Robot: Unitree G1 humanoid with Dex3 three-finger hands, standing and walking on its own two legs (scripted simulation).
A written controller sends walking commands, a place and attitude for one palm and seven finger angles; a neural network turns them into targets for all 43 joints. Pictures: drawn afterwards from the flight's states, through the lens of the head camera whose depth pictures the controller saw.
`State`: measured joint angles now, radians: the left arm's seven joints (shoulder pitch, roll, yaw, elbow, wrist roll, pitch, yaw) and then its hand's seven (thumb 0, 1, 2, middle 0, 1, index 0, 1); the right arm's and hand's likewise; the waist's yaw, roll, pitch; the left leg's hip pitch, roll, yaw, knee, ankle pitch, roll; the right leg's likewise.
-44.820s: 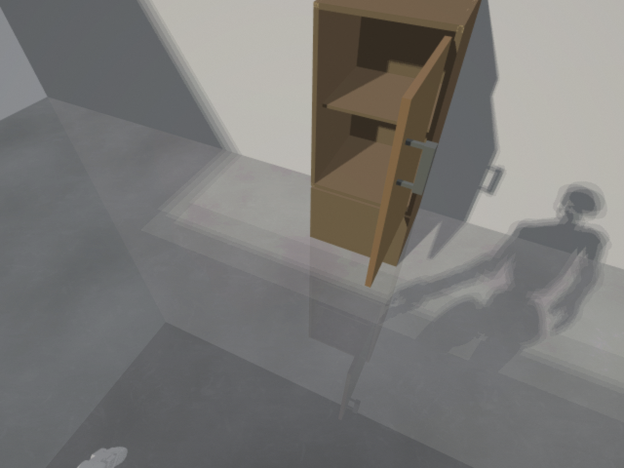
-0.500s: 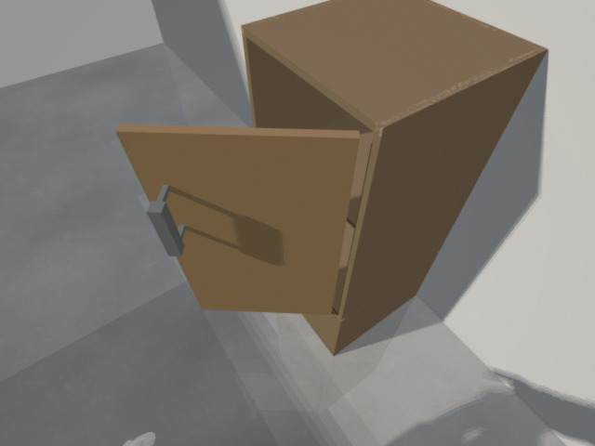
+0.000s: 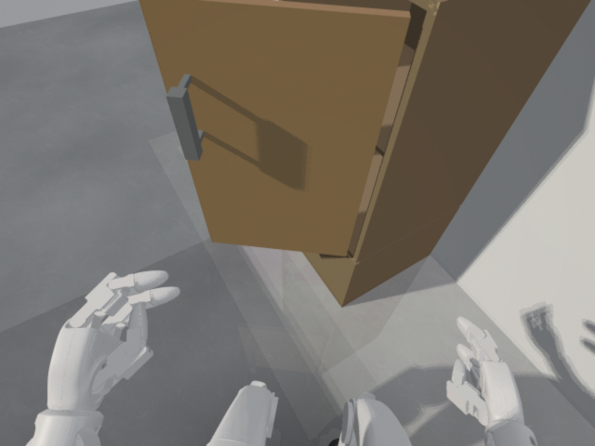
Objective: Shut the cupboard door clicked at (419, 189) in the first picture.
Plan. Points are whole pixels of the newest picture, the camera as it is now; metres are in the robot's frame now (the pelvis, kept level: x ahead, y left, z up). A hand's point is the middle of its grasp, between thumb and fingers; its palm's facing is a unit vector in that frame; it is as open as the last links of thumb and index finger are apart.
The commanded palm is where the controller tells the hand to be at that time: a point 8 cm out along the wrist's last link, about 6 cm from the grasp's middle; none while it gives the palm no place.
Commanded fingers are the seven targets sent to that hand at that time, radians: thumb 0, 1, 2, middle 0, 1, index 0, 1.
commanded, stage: raise the hand and make a fist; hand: left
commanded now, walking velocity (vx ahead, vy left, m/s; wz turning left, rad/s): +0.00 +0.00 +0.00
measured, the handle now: (190, 118) +0.56 +0.25 +0.09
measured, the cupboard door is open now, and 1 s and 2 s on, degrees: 52 52 52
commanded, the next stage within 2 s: bring the fist close to the handle in 1.34 s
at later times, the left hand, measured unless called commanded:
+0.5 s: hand (152, 318) +0.24 +0.21 +0.06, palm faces -0.06 -1.00 -0.03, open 3.3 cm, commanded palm +0.22 +0.27 +0.08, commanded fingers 0.00 0.90 0.90 -1.19 -1.38 -1.19 -1.38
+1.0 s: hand (145, 262) +0.29 +0.22 +0.11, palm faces +0.05 -1.00 -0.08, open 3.1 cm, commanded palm +0.26 +0.26 +0.09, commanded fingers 0.00 0.90 0.90 -1.30 -1.50 -1.30 -1.50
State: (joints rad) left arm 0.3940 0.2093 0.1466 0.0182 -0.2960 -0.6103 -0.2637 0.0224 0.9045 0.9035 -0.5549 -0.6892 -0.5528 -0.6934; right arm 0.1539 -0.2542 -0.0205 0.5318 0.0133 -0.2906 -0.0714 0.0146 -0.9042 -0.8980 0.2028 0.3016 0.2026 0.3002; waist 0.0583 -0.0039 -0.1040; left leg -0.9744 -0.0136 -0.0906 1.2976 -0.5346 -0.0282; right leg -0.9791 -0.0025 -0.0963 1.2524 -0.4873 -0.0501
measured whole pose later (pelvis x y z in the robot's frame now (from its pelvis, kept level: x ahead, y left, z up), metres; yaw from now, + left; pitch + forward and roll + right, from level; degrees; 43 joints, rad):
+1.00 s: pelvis +0.06 +0.02 +0.03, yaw -1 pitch +15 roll -2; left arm 0.39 0.24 0.18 -0.12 -0.27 -0.35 -0.20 0.02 0.90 0.90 -1.29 -1.49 -1.29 -1.50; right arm 0.27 -0.23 0.01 0.47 0.01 -0.15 -0.05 0.02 -0.90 -0.90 0.21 0.30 0.21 0.30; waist 0.02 0.04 -0.15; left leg -0.86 -0.02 -0.06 1.17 -0.57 0.00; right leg -0.86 0.00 -0.06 1.11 -0.51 -0.01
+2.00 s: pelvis +0.04 +0.03 +0.03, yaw -2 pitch +15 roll -2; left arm -0.04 0.26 0.22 0.28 -0.24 -0.34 -0.20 0.02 0.90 0.90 -1.30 -1.50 -1.30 -1.50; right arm 0.28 -0.25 0.02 0.55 0.02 -0.13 -0.05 0.02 -0.90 -0.90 0.21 0.30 0.21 0.30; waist -0.02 0.02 -0.14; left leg -0.86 -0.02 -0.03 1.13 -0.53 0.02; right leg -0.87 0.00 -0.03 1.08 -0.46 0.00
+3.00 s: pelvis +0.04 +0.02 +0.03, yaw -3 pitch +18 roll -1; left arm -0.50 0.37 0.36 0.84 -0.19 -0.41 -0.28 0.02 0.90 0.90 -1.30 -1.50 -1.30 -1.50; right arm 0.31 -0.26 0.01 0.60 0.02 -0.03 -0.04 0.01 -0.90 -0.90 0.21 0.30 0.21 0.30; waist -0.07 0.02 -0.13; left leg -0.92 0.00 -0.02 1.11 -0.51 0.01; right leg -0.94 0.02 -0.02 1.06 -0.44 -0.01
